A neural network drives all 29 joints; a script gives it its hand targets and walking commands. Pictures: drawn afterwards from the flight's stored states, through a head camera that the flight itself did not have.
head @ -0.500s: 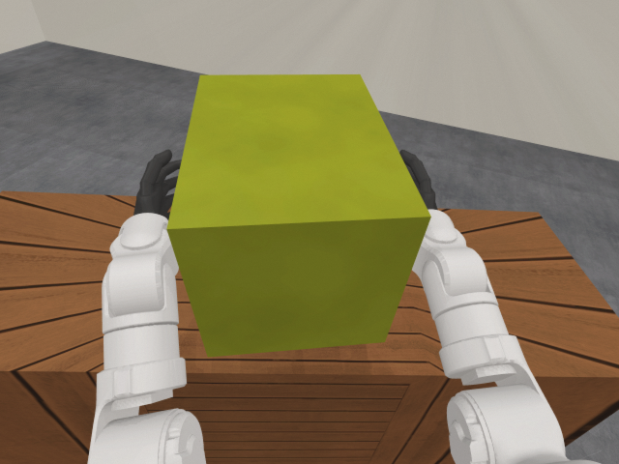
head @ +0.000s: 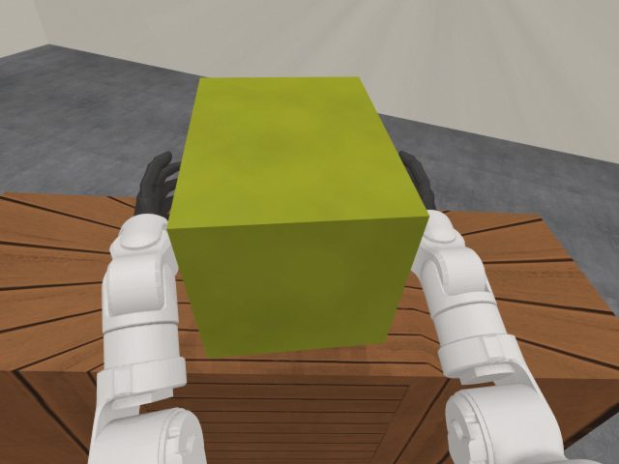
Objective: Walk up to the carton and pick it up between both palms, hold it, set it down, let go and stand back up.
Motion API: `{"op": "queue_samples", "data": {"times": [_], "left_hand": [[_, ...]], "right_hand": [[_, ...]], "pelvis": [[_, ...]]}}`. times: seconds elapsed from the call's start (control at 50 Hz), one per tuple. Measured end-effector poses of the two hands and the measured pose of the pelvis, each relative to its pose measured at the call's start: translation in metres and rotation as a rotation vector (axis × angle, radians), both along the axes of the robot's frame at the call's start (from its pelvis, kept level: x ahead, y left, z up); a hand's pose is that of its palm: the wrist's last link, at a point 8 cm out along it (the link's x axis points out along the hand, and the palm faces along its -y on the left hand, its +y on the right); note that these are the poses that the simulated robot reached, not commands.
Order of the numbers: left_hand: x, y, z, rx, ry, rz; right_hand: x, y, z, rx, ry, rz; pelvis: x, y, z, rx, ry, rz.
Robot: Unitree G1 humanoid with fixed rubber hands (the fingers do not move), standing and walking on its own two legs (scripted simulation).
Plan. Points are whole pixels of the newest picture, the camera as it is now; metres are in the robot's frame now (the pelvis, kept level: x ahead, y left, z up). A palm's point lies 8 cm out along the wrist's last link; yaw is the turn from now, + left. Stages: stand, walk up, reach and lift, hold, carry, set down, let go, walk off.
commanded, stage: hold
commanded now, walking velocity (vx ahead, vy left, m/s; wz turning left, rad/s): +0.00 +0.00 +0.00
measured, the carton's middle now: (289, 206) +0.41 +0.00 +0.17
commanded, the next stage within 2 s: set down in 0.40 s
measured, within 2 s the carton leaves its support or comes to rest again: neither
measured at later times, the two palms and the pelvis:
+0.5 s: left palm (155, 218) +0.36 +0.16 +0.19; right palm (417, 213) +0.36 -0.16 +0.19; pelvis +0.00 +0.00 +0.00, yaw +1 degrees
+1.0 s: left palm (172, 230) +0.38 +0.15 +0.15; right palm (413, 233) +0.37 -0.17 +0.15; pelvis +0.02 +0.00 +0.00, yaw +1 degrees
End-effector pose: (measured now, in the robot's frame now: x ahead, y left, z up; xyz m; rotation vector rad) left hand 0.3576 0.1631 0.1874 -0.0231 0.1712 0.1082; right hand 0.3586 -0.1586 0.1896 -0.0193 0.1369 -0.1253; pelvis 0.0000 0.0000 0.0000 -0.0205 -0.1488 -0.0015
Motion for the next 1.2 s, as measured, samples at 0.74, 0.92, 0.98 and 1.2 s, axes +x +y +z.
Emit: {"op": "queue_samples", "data": {"times": [0.74, 0.92, 0.98, 1.2], "left_hand": [[0.015, -0.016, 0.014, 0.063, -0.124, -0.059], [0.022, -0.014, -0.020, 0.071, -0.070, -0.068], [0.022, -0.011, -0.034, 0.066, -0.059, -0.058], [0.031, -0.012, -0.047, 0.042, -0.051, -0.054]], "right_hand": [[-0.001, -0.016, 0.001, -0.019, -0.146, -0.038], [0.007, -0.014, -0.033, -0.036, -0.118, -0.034], [0.009, -0.011, -0.042, -0.039, -0.113, -0.029], [0.016, -0.012, -0.046, -0.061, -0.114, -0.037]], "pelvis": [[0.010, -0.001, 0.000, 0.005, -0.015, -0.001], [0.015, -0.002, 0.001, 0.008, -0.021, 0.000], [0.017, -0.003, 0.001, 0.005, -0.015, 0.007], [0.024, 0.000, 0.000, -0.005, 0.006, 0.022]]}}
